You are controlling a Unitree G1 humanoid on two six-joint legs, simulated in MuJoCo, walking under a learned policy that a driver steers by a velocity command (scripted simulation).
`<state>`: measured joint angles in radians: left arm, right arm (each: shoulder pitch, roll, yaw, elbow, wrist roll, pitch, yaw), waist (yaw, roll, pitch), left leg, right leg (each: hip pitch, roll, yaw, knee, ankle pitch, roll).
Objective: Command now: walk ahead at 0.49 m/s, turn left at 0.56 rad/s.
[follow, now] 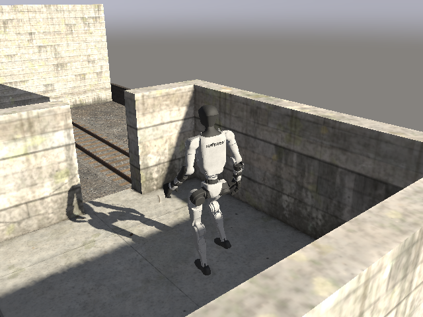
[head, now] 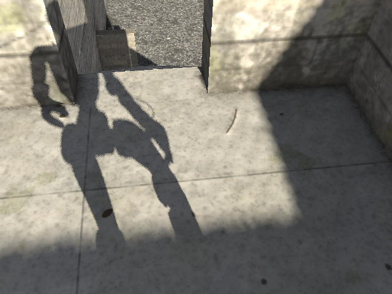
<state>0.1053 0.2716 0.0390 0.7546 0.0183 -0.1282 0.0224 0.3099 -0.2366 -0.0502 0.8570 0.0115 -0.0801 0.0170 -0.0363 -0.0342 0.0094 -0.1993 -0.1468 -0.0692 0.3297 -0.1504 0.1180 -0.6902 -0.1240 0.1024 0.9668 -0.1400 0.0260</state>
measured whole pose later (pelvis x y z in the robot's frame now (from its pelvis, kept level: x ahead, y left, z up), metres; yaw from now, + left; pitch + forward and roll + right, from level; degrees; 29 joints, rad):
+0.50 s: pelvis +0.27 -0.04 +0.00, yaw +18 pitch +2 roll -2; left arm 0.34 0.26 0.07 0.82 0.01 -0.11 -0.01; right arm 0.19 -0.30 -0.07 0.68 0.02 -0.03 0.01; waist 0.06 0.06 0.01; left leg -0.71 0.08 -0.08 1.05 -0.17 0.01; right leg -0.11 0.02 -0.13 0.28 -0.20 -0.03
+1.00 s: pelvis +0.49 +0.13 +0.00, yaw +31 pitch +2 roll +0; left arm 0.17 0.30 0.05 0.75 0.00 -0.08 0.00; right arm 0.32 -0.25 -0.05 0.74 0.00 -0.08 0.03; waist -0.03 -0.05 0.02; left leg -0.19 -0.10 0.01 0.33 -0.17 0.10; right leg -0.68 -0.14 0.04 1.05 -0.19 0.02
